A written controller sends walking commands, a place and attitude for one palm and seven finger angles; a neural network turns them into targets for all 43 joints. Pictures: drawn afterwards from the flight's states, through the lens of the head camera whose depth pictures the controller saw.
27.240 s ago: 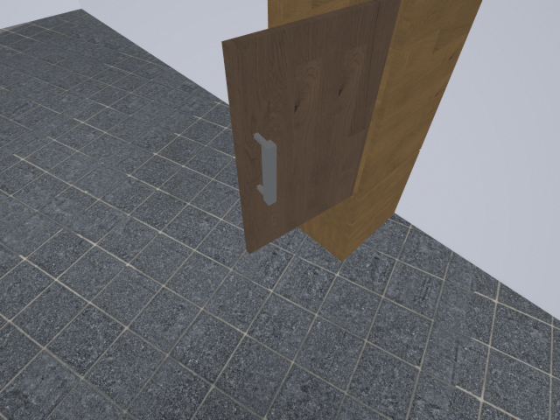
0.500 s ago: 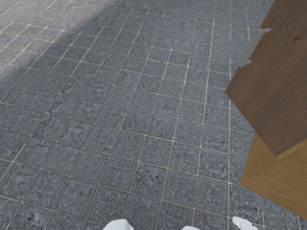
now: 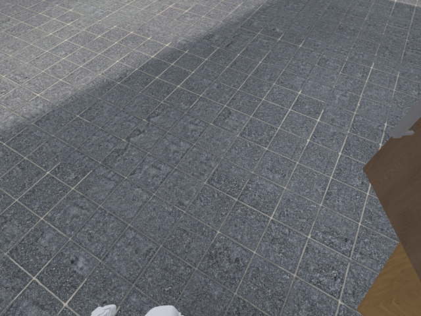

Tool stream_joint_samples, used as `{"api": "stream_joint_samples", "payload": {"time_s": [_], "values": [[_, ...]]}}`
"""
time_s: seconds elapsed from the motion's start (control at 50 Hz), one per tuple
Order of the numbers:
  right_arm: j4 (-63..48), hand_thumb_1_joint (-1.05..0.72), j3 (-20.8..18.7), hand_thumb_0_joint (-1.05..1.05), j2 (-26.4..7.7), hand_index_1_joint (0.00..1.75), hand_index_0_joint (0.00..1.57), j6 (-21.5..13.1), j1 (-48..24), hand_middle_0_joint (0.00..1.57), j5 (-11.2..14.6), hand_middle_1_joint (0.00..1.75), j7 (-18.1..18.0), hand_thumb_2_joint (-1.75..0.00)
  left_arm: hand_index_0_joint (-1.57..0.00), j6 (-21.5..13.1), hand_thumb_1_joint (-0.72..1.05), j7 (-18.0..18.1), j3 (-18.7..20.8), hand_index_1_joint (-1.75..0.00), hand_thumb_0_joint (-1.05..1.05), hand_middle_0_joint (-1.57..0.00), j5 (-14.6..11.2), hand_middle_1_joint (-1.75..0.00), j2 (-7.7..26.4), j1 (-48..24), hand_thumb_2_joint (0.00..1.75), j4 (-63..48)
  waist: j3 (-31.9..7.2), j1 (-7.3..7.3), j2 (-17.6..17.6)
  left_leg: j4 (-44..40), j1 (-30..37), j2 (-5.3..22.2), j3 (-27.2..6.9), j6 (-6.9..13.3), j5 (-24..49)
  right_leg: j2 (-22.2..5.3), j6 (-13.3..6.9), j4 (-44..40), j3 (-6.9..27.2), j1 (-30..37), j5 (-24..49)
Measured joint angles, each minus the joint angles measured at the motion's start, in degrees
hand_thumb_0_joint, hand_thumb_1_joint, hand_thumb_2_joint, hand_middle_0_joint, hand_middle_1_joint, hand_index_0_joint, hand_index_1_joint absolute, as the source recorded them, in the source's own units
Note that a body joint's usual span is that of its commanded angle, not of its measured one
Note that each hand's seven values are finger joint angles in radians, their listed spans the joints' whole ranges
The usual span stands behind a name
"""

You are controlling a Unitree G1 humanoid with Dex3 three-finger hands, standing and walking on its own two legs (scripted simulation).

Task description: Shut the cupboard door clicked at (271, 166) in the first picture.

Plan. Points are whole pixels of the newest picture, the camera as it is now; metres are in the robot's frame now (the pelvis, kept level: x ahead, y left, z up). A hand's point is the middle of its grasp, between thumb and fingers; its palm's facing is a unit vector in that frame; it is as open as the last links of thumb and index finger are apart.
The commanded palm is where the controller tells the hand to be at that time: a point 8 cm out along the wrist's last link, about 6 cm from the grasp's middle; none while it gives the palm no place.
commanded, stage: walk to a spot facing it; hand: left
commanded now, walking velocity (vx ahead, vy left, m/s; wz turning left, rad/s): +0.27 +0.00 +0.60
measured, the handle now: (420, 114) +0.61 -0.54 -0.02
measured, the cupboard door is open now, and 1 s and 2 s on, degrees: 52 52 52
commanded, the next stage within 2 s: turn to face it in 1.12 s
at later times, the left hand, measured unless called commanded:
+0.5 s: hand out of the picture +0.11 +0.20 -0.14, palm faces +0.29 -0.92 -0.28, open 7.3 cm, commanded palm none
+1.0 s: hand (82, 307) +0.15 +0.29 -0.18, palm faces +0.58 -0.78 -0.21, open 7.4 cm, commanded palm none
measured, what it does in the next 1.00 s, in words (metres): walks ahead, turning left: left foot, then right foot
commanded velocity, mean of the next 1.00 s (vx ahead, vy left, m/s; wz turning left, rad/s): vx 0.31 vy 0.00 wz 0.55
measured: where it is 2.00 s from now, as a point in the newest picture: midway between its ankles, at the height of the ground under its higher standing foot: (174, 249)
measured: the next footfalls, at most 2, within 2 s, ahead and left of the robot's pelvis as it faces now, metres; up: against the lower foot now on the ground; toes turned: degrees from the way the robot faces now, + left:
left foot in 0.06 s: +0.03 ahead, +0.13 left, +0.00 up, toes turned +7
right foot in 0.36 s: +0.16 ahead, -0.12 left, +0.00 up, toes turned +7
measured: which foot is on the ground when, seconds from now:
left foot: up 0.00-0.04, down 0.06-0.36, up 0.38-0.78, down 0.80-1.00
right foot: down 0.00-0.06, up 0.08-0.34, down 0.36-0.80, up 0.82-1.00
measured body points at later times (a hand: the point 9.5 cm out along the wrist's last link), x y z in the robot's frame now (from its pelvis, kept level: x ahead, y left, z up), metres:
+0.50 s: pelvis +0.10 -0.02 +0.00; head +0.13 -0.03 +0.45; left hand +0.10 +0.25 -0.12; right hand +0.20 -0.26 -0.16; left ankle +0.02 +0.10 -0.64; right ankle +0.12 -0.12 -0.73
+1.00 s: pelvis +0.23 +0.10 +0.00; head +0.26 +0.14 +0.44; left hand +0.12 +0.33 -0.16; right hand +0.46 -0.04 -0.13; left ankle +0.23 +0.17 -0.73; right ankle +0.32 -0.05 -0.65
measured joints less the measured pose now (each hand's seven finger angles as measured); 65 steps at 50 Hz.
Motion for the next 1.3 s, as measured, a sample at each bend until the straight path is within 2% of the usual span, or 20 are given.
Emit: {"api": "stream_joint_samples", "payload": {"time_s": [0.06, 0.12, 0.18, 0.24, 0.32, 0.36, 0.42, 0.46, 0.5, 0.58, 0.66, 0.78, 0.82, 0.84, 0.88, 0.92, 1.0, 1.1, 1.22, 1.3], "values": [[-0.63, -0.91, 0.72, 0.01, 0.15, 0.3, 0.19, -0.99, 0.87, 0.2, -0.15, 0.3, 0.15, -0.9, -0.21, 0.16, 0.91, -0.38, 0.42, -0.3, 0.0, -0.21, -0.58, -0.3, 0.48, 0.92, 0.9, 0.1, -0.7, 0.27, -0.27, -13.79, 5.11, 0.27, 0.18, 1.82, 7.4, -1.11, 1.09, 4.36, -2.38, -1.26, -2.76], [-0.57, -0.91, 1.3, 0.0, 1.47, 0.3, 0.19, -2.28, 1.21, 0.2, -0.89, 0.3, -0.31, -0.9, -0.2, 2.02, 0.91, -0.78, 1.25, -0.3, 0.01, -0.21, -0.52, -0.3, 2.23, 1.03, 0.9, 1.69, -0.91, 0.56, -2.1, -11.56, 4.08, -0.74, -0.42, 3.24, 7.44, 0.16, 2.6, 17.39, 3.34, -6.61, -11.7], [-0.54, -0.9, 1.83, 0.0, 2.1, 0.3, 0.2, -3.53, 3.33, 0.2, -1.07, 0.3, -1.23, -0.9, -0.2, 2.68, 0.91, -1.45, 1.78, -0.3, 0.01, -0.2, -0.51, -0.3, 3.06, 0.25, 0.9, 3.25, -1.31, 0.15, -1.61, -14.29, 5.7, -1.1, -2.17, 2.86, 8.05, 2.44, 3.05, 25.54, 7.37, -10.99, -8.77], [0.58, -0.9, 2.02, 0.0, 1.9, 0.3, 0.2, -3.94, 5.4, 0.2, -1.12, 0.3, -1.59, -0.9, -0.2, 2.02, 0.91, -2.2, 1.79, -0.3, 0.01, -0.2, -0.67, -0.3, 3.14, -0.44, 0.9, 3.03, -1.6, -0.08, 0.06, -17.85, 8.02, -1.04, -4.17, 2.61, 9.44, 3.48, 3.47, 22.23, 8.87, -11.95, -6.22], [2.57, -0.9, 1.7, 0.0, 1.19, 0.3, 0.2, -3.44, 7.46, 0.2, -1.15, 0.3, -1.43, -0.9, -0.2, 0.84, 0.91, -2.9, 1.61, -0.3, 0.01, -0.2, -0.71, -0.3, 3.08, -1.16, 0.9, 1.77, -2.05, -0.46, 2.17, -18.75, 9.91, -0.71, -6.67, 1.77, 8.63, 4.61, 3.67, 9.68, 8.87, -9.02, -3.08], [3.32, -0.9, 1.37, 0.0, 0.83, 0.3, 0.2, -3.0, 8.55, 0.2, -0.89, 0.3, -1.3, -0.9, -0.2, -0.36, 0.91, -3.13, 1.49, -0.3, 0.01, -0.2, -0.63, -0.3, 3.32, -0.92, 0.9, 0.86, -2.55, -0.52, 2.71, -15.6, 9.37, -0.86, -8.1, 1.61, 6.07, 5.32, 3.22, 1.82, 8.17, -5.38, -0.79], [4.92, -0.9, 0.47, 0.01, -0.18, 0.3, 0.2, -2.05, 8.32, 0.2, -0.58, 0.3, -1.1, -0.9, -0.2, -2.26, 0.91, -2.24, 1.03, -0.3, 0.01, -0.2, -0.36, -0.3, 2.42, -0.74, 0.9, 0.42, -2.41, -0.3, 3.84, 3.59, 2.3, -1.49, -7.9, 2.84, -1.35, 4.66, -0.52, 2.61, 5.22, -3.69, 1.44], [5.46, -0.9, -0.03, 0.01, -0.81, 0.3, 0.2, -1.7, 7.17, 0.2, -0.9, 0.3, -0.69, -0.9, -0.2, -2.76, 0.91, -1.52, 0.82, -0.3, 0.0, -0.2, -0.34, -0.3, 1.44, 0.54, 0.9, 0.87, -2.71, -0.06, 3.92, 15.02, -3.12, -1.06, -5.93, 2.89, 1.83, 4.08, -1.05, 0.62, 3.66, -1.32, 0.58], [5.09, -0.91, -0.39, 0.01, -1.12, 0.3, 0.2, -1.78, 5.86, 0.2, -0.98, 0.3, -0.17, -0.9, -0.2, -3.0, 0.91, -1.1, 0.68, -0.3, 0.0, -0.2, -0.33, -0.3, 0.52, 2.06, 0.9, 2.11, -3.1, -0.4, 3.74, 19.61, -7.09, 0.26, -4.14, 2.48, 6.47, 3.66, -0.67, -3.2, 1.95, 1.65, 1.26], [3.39, -0.91, -0.47, 0.01, -0.75, 0.3, 0.19, -2.02, 3.07, 0.2, -0.84, 0.3, 0.61, -0.9, -0.2, -3.73, 0.91, -0.82, 0.24, -0.3, 0.0, -0.2, -0.26, -0.3, -0.87, 4.76, 0.9, 4.68, -2.94, -0.56, 2.31, 16.1, -11.14, 2.51, -1.47, 1.63, 10.7, 2.79, -0.34, -9.58, -1.87, 7.28, 1.93], [2.0, -0.91, -0.02, 0.01, -0.42, 0.3, 0.19, -2.03, -0.75, 0.19, -0.85, 0.3, 1.23, -0.9, -0.2, -4.32, 0.91, -0.77, -0.25, -0.3, 0.0, -0.2, -0.2, -0.3, -2.0, 7.39, 0.9, 6.69, -1.41, 0.74, 1.44, 7.43, -12.39, 3.38, 0.44, 1.95, 12.76, 2.35, 0.81, -12.31, -5.72, 11.81, 0.73], [-1.21, -0.91, 1.04, 0.01, 0.14, 0.3, 0.19, -3.26, -6.3, 0.19, -0.97, 0.3, 1.78, -0.9, -0.2, -3.53, 0.91, -1.13, -0.07, -0.3, 0.01, -0.2, -0.19, -0.3, -1.46, 11.66, 0.9, 9.33, 1.17, 3.31, -0.61, -8.4, -7.25, 1.43, 4.58, 4.9, 10.8, -0.83, 4.03, -6.53, -9.49, 15.59, -6.31], [-3.23, -0.91, 1.38, 0.01, -0.61, 0.3, 0.19, -4.8, -6.71, 0.19, -1.24, 0.3, 1.61, -0.9, -0.2, -2.58, 0.91, -1.7, 0.08, -0.3, 0.01, -0.21, -0.57, -0.3, -1.3, 13.48, 0.9, 9.84, 0.63, 3.01, 0.32, -12.21, -4.74, 0.94, 4.81, 7.29, 17.45, -2.64, 3.99, 7.22, -7.67, 11.42, -10.38], [-3.73, -0.91, 1.35, 0.0, -0.61, 0.3, 0.19, -5.62, -6.91, 0.19, -1.09, 0.3, 1.08, -0.9, -0.2, -1.59, 0.91, -1.97, 0.11, -0.3, 0.01, -0.21, -0.71, -0.3, -0.73, 12.98, 0.9, 9.97, 1.07, 2.71, 0.31, -9.28, -5.57, 0.57, 4.56, 8.06, 18.38, -2.59, 3.61, 17.08, -3.55, 7.49, -11.56], [-3.82, -0.91, 1.85, 0.0, -0.23, 0.3, 0.19, -6.29, -6.27, 0.2, -0.81, 0.3, 0.15, -0.9, -0.2, -0.22, 0.91, -1.76, 0.63, -0.3, 0.01, -0.21, -0.71, -0.3, 0.74, 10.68, 0.9, 9.63, 1.56, 3.18, -0.57, -6.74, -4.94, -0.54, 4.28, 8.16, 13.89, -1.26, 2.8, 31.73, 4.01, -0.58, -10.98], [-3.26, -0.91, 2.24, 0.0, 0.24, 0.3, 0.2, -6.24, -4.63, 0.2, -0.78, 0.3, -0.66, -0.9, -0.2, 0.11, 0.91, -1.69, 1.32, -0.3, 0.01, -0.2, -0.37, -0.3, 1.76, 7.69, 0.9, 8.64, 1.15, 3.22, -0.87, -8.73, -3.0, -1.69, 3.55, 7.82, 12.07, -0.66, 2.6, 37.0, 7.4, -7.22, -7.37], [-0.63, -0.91, 2.76, 0.0, 1.52, 0.3, 0.2, -6.36, -0.64, 0.2, -0.65, 0.3, -1.47, -0.9, -0.2, -0.57, 0.91, -2.04, 2.02, -0.3, 0.01, -0.2, 0.07, -0.3, 2.52, 2.11, 0.9, 5.18, 0.11, 2.43, -0.38, -16.29, 2.31, -3.39, 1.49, 7.8, 14.2, -0.48, 3.11, 33.64, 10.6, -15.72, 0.1], [2.81, -0.92, 2.39, 0.0, 2.87, 0.3, 0.2, -6.39, 5.08, 0.2, -0.34, 0.3, -1.73, -0.9, -0.2, -0.7, 0.92, -2.38, 1.95, -0.3, 0.01, -0.2, 0.03, -0.3, 2.57, -2.48, 0.9, 2.3, -2.09, 0.59, 0.33, -24.23, 8.88, -4.15, -0.88, 7.46, 15.28, 0.14, 4.04, 25.42, 11.83, -20.04, 7.19], [5.97, -0.91, 2.04, 0.0, 3.5, 0.3, 0.2, -6.43, 10.9, 0.2, -0.47, 0.3, -1.74, -0.9, -0.2, -0.43, 0.91, -2.56, 1.24, -0.3, 0.01, -0.2, -0.29, -0.3, 2.16, -6.44, 0.9, 0.99, -3.02, -1.85, 0.23, -27.99, 14.53, -4.28, -2.92, 6.02, 13.19, 2.04, 4.01, 12.39, 11.28, -17.31, 9.52], [7.93, -0.91, 1.92, 0.0, 3.49, 0.3, 0.2, -6.13, 13.18, 0.2, -0.62, 0.3, -2.4, -0.9, -0.2, -1.13, 0.91, -2.28, 0.33, -0.3, 0.01, -0.2, -0.48, -0.3, 1.34, -7.84, 0.9, 0.6, -2.42, -2.81, 0.57, -25.13, 16.48, -3.7, -3.7, 4.32, 8.59, 4.75, 2.22, 2.32, 9.86, -11.09, 9.56]]}}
